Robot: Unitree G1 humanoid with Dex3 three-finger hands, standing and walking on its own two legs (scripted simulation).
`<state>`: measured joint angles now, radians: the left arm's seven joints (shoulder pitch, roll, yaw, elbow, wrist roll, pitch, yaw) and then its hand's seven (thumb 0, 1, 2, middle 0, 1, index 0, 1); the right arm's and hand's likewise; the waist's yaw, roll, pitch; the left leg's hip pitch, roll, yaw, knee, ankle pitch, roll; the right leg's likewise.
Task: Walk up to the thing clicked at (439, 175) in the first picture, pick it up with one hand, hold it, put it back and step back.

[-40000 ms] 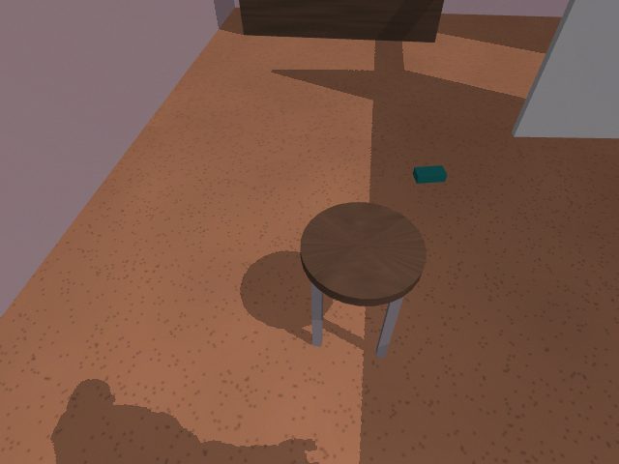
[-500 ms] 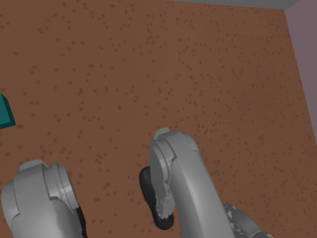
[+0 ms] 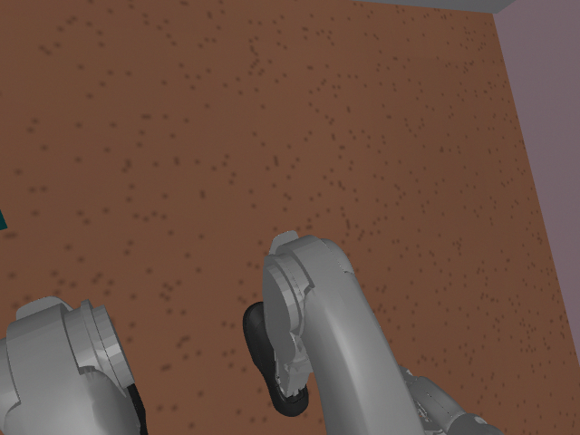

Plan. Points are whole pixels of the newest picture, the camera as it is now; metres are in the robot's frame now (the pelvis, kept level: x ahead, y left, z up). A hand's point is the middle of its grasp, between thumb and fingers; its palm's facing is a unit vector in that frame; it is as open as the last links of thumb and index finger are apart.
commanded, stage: rest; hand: left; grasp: from above
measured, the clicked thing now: out of the picture +0.42 +0.35 -0.27
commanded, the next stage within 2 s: open in 0.04 s
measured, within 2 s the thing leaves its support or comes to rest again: neither
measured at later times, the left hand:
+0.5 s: hand out of the picture +0.41 +0.34 -0.24, palm faces -0.43 -0.16 -0.89, open 11.6 cm
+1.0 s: hand out of the picture +0.41 +0.35 -0.24, palm faces -0.45 -0.16 -0.88, open 13.9 cm
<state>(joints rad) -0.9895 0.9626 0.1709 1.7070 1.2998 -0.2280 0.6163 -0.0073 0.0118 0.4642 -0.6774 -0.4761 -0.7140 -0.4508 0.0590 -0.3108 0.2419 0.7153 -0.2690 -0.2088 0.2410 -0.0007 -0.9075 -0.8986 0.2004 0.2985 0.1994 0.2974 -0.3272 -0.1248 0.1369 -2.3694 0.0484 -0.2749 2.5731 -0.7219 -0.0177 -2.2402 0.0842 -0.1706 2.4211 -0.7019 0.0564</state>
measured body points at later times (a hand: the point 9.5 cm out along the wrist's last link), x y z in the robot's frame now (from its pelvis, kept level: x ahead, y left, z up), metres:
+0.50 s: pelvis +0.00 +0.00 +0.00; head +0.26 +0.13 +0.34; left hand +0.43 +0.35 -0.19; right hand +0.06 -0.26 -0.06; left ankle +0.06 +0.13 -0.26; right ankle +0.10 -0.12 -0.26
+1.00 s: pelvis -0.01 +0.00 +0.00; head +0.26 +0.13 +0.34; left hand +0.43 +0.35 -0.19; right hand +0.08 -0.25 -0.06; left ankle +0.06 +0.13 -0.26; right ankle +0.10 -0.12 -0.26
